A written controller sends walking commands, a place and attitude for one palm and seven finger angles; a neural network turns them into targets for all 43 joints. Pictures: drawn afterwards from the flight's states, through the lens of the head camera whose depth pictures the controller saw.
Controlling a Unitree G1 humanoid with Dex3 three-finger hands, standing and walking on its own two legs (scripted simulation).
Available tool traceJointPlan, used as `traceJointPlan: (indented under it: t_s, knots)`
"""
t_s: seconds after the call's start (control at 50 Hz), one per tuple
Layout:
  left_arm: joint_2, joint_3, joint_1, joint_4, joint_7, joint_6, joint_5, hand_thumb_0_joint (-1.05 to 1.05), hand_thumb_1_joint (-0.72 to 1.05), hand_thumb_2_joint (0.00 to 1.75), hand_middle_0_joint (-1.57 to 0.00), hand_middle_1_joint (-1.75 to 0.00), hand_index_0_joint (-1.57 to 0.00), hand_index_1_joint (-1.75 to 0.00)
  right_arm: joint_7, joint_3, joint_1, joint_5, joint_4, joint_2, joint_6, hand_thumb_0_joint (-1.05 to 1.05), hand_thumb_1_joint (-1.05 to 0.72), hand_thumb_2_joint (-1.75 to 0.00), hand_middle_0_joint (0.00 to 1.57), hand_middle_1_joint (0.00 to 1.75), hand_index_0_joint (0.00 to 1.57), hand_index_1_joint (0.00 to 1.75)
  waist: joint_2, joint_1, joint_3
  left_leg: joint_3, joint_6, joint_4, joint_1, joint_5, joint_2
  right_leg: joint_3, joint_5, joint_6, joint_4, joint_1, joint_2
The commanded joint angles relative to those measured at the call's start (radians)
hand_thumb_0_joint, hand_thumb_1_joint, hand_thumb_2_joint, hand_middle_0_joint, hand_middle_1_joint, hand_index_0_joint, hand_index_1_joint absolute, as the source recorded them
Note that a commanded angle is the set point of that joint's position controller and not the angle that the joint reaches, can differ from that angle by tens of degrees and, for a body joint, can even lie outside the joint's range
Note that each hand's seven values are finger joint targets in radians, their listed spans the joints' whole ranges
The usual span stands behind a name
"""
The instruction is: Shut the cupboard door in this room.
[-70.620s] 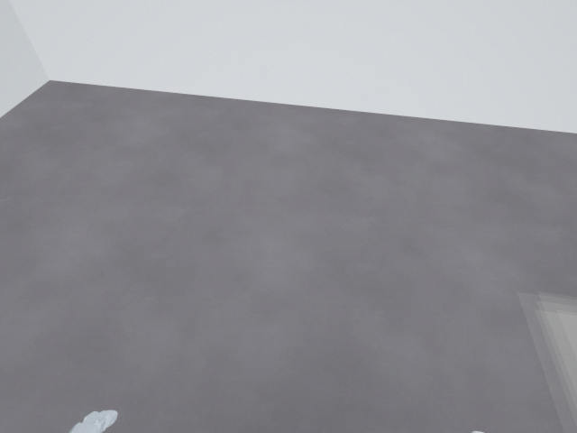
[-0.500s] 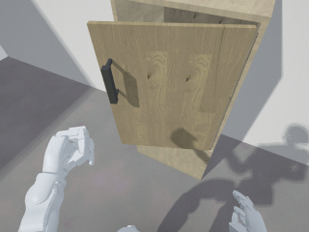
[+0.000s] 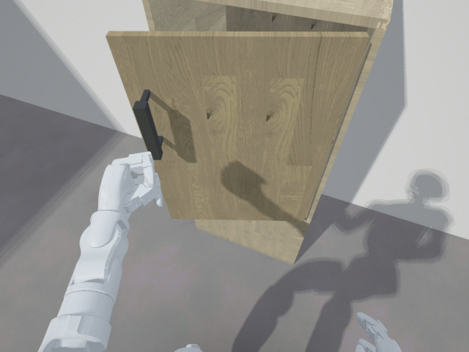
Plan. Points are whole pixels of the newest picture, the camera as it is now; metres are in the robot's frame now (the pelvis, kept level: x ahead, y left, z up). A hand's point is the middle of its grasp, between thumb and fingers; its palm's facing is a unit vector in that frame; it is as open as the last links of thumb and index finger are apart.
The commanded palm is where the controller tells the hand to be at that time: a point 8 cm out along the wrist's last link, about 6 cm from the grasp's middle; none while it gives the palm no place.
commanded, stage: bring the fist close to the handle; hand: left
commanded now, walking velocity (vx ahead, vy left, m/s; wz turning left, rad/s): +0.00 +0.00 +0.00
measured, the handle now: (151, 126) +0.52 +0.19 +0.09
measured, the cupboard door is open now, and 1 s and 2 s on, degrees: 21 21 10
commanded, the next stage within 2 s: push the door shut along its arc in 0.64 s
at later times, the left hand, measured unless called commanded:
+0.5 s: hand (165, 158) +0.43 +0.15 +0.09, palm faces +0.03 -1.00 -0.03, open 3.1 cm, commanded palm +0.39 +0.19 +0.09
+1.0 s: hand (164, 148) +0.44 +0.15 +0.10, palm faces -0.05 -1.00 -0.03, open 3.1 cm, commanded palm +0.42 +0.20 +0.09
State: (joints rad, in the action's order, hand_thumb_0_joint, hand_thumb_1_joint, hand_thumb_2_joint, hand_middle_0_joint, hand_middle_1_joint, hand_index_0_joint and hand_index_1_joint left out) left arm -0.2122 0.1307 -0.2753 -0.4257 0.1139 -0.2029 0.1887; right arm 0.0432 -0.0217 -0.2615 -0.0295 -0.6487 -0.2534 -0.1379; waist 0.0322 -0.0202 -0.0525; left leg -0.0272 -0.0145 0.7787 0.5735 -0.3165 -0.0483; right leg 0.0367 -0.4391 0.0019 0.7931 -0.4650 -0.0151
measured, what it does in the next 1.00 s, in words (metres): stands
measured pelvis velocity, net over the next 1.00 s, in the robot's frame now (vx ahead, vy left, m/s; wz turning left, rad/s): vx -0.01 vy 0.00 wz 0.00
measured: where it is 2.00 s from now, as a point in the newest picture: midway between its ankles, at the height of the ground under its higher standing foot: outside the picture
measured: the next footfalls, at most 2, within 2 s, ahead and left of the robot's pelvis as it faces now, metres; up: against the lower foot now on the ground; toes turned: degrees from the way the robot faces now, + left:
none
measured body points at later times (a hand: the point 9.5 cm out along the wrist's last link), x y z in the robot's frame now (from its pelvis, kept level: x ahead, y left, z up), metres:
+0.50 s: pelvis +0.00 -0.01 +0.00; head +0.05 -0.02 +0.44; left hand +0.42 +0.20 +0.10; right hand +0.06 -0.27 -0.13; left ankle +0.04 +0.13 -0.71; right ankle -0.02 -0.12 -0.71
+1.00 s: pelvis -0.01 +0.00 -0.01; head +0.05 +0.00 +0.44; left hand +0.44 +0.20 +0.11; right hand +0.08 -0.26 -0.12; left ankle +0.04 +0.13 -0.71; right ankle -0.02 -0.12 -0.71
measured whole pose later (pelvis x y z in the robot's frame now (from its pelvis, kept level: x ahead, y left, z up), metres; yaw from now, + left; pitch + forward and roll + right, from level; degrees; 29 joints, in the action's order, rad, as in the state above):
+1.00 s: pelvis -0.01 +0.00 -0.01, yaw +0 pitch +10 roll -1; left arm -0.31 0.21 -0.74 -0.98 0.18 -0.35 0.15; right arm 0.03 -0.01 -0.28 -0.03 -0.67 -0.26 -0.05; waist 0.03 -0.07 -0.07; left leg -0.02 -0.01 0.84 0.71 -0.32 -0.06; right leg 0.04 -0.43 0.00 0.84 -0.59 0.00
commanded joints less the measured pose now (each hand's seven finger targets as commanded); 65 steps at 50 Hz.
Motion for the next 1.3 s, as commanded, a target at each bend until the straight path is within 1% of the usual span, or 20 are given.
traceJointPlan:
  t_s: [0.0,0.12,0.22,0.26,0.32,0.4,0.62,0.66,0.7,0.72,0.78,0.86,0.9,0.96,1.04,1.06,1.1,1.16,1.24,1.28]
  knots:
    - [-0.169,0.08,-0.439,0.158,-0.025,-0.104,0.003,0.0,0.9,0.9,-1.3,-1.5,-1.3,-1.5,0.008,0.052,0.014,-0.001,0.111,-0.12,-0.034,0.0,-0.9,-0.9,0.2,0.3,0.2,0.3,-0.019,-0.02,-0.301,0.025,0.03,-0.068,-0.272,0.2,0.037,-0.003,0.35,0.003,-0.112,-0.023,0.031]
    - [-0.146,0.047,-0.577,-0.079,-0.015,-0.078,-0.017,0.0,0.9,0.9,-1.3,-1.5,-1.3,-1.5,0.002,0.057,-0.02,-0.007,0.088,-0.132,0.0,0.0,-0.9,-0.9,0.2,0.3,0.2,0.3,-0.053,-0.045,-0.238,0.029,0.03,-0.068,-0.214,0.13,0.04,-0.006,0.287,0.003,-0.13,-0.075,0.031]
    - [-0.186,0.094,-0.734,-0.109,-0.03,-0.13,-0.015,0.0,0.9,0.9,-1.3,-1.5,-1.3,-1.5,-0.002,0.065,-0.049,0.002,0.078,-0.131,0.012,0.0,-0.9,-0.9,0.2,0.3,0.2,0.3,-0.027,-0.049,-0.362,0.026,0.032,-0.038,-0.244,0.189,0.043,-0.013,0.355,0.003,-0.101,-0.057,0.035]
    - [-0.236,0.143,-0.712,-0.146,-0.035,-0.158,-0.022,0.0,0.9,0.9,-1.3,-1.5,-1.3,-1.5,-0.003,0.069,-0.068,0.009,0.075,-0.137,0.02,0.0,-0.9,-0.9,0.2,0.3,0.2,0.3,-0.046,-0.031,-0.38,0.023,0.034,-0.032,-0.223,0.206,0.044,-0.016,0.375,0.003,-0.09,-0.034,0.038]
    - [-0.238,0.152,-0.67,-0.162,-0.031,-0.182,-0.034,0.0,0.9,0.9,-1.3,-1.5,-1.3,-1.5,-0.014,0.072,-0.074,0.011,0.085,-0.131,0.031,0.0,-0.9,-0.9,0.2,0.3,0.2,0.3,-0.022,-0.015,-0.406,0.012,0.034,-0.031,-0.213,0.233,0.047,-0.02,0.423,0.004,-0.075,-0.008,0.036]
    - [-0.25,0.167,-0.601,-0.19,-0.008,-0.17,-0.029,0.0,0.9,0.9,-1.3,-1.5,-1.3,-1.5,-0.02,0.076,-0.087,0.005,0.099,-0.135,0.051,0.0,-0.9,-0.9,0.2,0.3,0.2,0.3,-0.051,-0.012,-0.369,-0.005,0.04,-0.034,-0.173,0.23,0.05,-0.029,0.459,-0.002,-0.09,0.014,0.037]
    - [-0.194,0.102,-0.656,-0.093,0.021,-0.197,0.0,0.0,0.9,0.9,-1.3,-1.5,-1.3,-1.5,-0.01,0.082,-0.082,-0.005,0.09,-0.131,0.052,0.0,-0.9,-0.9,0.2,0.3,0.2,0.3,-0.016,-0.046,-0.345,0.004,0.044,-0.035,-0.227,0.201,0.047,-0.026,0.415,-0.003,-0.109,-0.036,0.047]
    - [-0.236,0.134,-0.66,-0.135,0.017,-0.188,-0.006,0.0,0.9,0.9,-1.3,-1.5,-1.3,-1.5,-0.006,0.083,-0.085,-0.003,0.08,-0.14,0.055,0.0,-0.9,-0.9,0.2,0.3,0.2,0.3,-0.054,-0.045,-0.323,0.007,0.047,-0.037,-0.204,0.172,0.046,-0.029,0.377,-0.005,-0.116,-0.042,0.046]
    - [-0.202,0.102,-0.677,-0.155,0.015,-0.176,-0.009,0.0,0.9,0.9,-1.3,-1.5,-1.3,-1.5,-0.008,0.075,-0.067,-0.008,0.089,-0.132,0.057,0.0,-0.9,-0.9,0.2,0.3,0.2,0.3,-0.024,-0.047,-0.301,0.008,0.043,-0.049,-0.196,0.131,0.048,-0.026,0.324,-0.003,-0.123,-0.066,0.042]
    - [-0.226,0.123,-0.695,-0.173,0.01,-0.172,-0.01,0.0,0.9,0.9,-1.3,-1.5,-1.3,-1.5,-0.006,0.075,-0.066,-0.007,0.085,-0.134,0.058,0.0,-0.9,-0.9,0.2,0.3,0.2,0.3,-0.023,-0.047,-0.291,0.01,0.042,-0.05,-0.191,0.114,0.047,-0.028,0.298,-0.002,-0.128,-0.074,0.041]
    - [-0.249,0.112,-0.794,-0.233,0.018,-0.17,-0.021,0.0,0.9,0.9,-1.3,-1.5,-1.3,-1.5,0.0,0.067,-0.066,-0.007,0.078,-0.14,0.063,0.0,-0.9,-0.9,0.2,0.3,0.2,0.3,-0.042,-0.078,-0.263,0.018,0.045,-0.05,-0.171,0.07,0.044,-0.03,0.242,-0.004,-0.133,-0.107,0.04]
    - [-0.295,0.131,-0.923,-0.248,0.04,-0.211,-0.024,0.0,0.9,0.9,-1.3,-1.5,-1.3,-1.5,0.005,0.068,-0.079,-0.003,0.072,-0.147,0.057,0.0,-0.9,-0.9,0.2,0.3,0.2,0.3,0.006,-0.079,-0.355,0.032,0.041,-0.03,-0.215,0.1,0.042,-0.029,0.259,0.005,-0.103,-0.113,0.043]
    - [-0.259,0.096,-0.97,-0.289,0.059,-0.222,-0.022,0.0,0.9,0.9,-1.3,-1.5,-1.3,-1.5,0.003,0.066,-0.083,-0.003,0.062,-0.143,0.051,0.0,-0.9,-0.9,0.2,0.3,0.2,0.3,0.039,-0.094,-0.379,0.043,0.035,-0.016,-0.239,0.117,0.04,-0.022,0.268,0.008,-0.087,-0.147,0.045]
    - [-0.269,0.112,-0.936,-0.379,0.083,-0.213,-0.02,0.0,0.9,0.9,-1.3,-1.5,-1.3,-1.5,-0.001,0.071,-0.11,-0.001,0.056,-0.157,0.051,0.0,-0.9,-0.9,0.2,0.3,0.2,0.3,0.021,-0.091,-0.4,0.05,0.034,-0.006,-0.239,0.143,0.037,-0.011,0.277,0.012,-0.072,-0.166,0.051]
    - [-0.274,0.121,-0.938,-0.499,0.105,-0.168,-0.021,0.0,0.9,0.9,-1.3,-1.5,-1.3,-1.5,-0.009,0.07,-0.136,0.0,0.056,-0.167,0.064,0.0,-0.9,-0.9,0.2,0.3,0.2,0.3,-0.034,-0.101,-0.338,0.047,0.036,-0.003,-0.165,0.126,0.034,-0.008,0.271,0.006,-0.075,-0.191,0.049]
    - [-0.308,0.144,-0.955,-0.519,0.108,-0.164,-0.025,0.0,0.9,0.9,-1.3,-1.5,-1.3,-1.5,-0.007,0.071,-0.15,0.002,0.053,-0.175,0.067,0.0,-0.9,-0.9,0.2,0.3,0.2,0.3,-0.064,-0.106,-0.33,0.05,0.041,0.0,-0.147,0.13,0.035,-0.008,0.275,0.007,-0.072,-0.186,0.051]
    - [-0.294,0.113,-1.029,-0.534,0.119,-0.159,-0.032,0.0,0.9,0.9,-1.3,-1.5,-1.3,-1.5,-0.008,0.069,-0.157,0.0,0.052,-0.173,0.071,0.0,-0.9,-0.9,0.2,0.3,0.2,0.3,-0.073,-0.133,-0.303,0.053,0.043,0.004,-0.115,0.091,0.034,-0.013,0.241,0.002,-0.074,-0.217,0.048]
    - [-0.33,0.137,-1.118,-0.495,0.127,-0.187,-0.035,0.0,0.9,0.9,-1.3,-1.5,-1.3,-1.5,-0.006,0.077,-0.177,0.009,0.044,-0.182,0.064,0.0,-0.9,-0.9,0.2,0.3,0.2,0.3,-0.006,-0.139,-0.366,0.061,0.043,0.024,-0.152,0.109,0.032,-0.015,0.228,0.009,-0.058,-0.243,0.051]
    - [-0.289,0.091,-1.156,-0.497,0.15,-0.2,-0.044,0.0,0.9,0.9,-1.3,-1.5,-1.3,-1.5,-0.015,0.084,-0.206,0.014,0.025,-0.181,0.059,0.0,-0.9,-0.9,0.2,0.3,0.2,0.3,0.069,-0.152,-0.456,0.079,0.034,0.05,-0.219,0.159,0.024,-0.005,0.231,0.014,-0.03,-0.298,0.054]
    - [-0.328,0.113,-1.175,-0.514,0.159,-0.196,-0.045,0.0,0.9,0.9,-1.3,-1.5,-1.3,-1.5,-0.014,0.085,-0.217,0.013,0.019,-0.19,0.062,0.0,-0.9,-0.9,0.2,0.3,0.2,0.3,0.058,-0.16,-0.471,0.085,0.036,0.057,-0.21,0.162,0.02,-0.004,0.23,0.014,-0.026,-0.306,0.056]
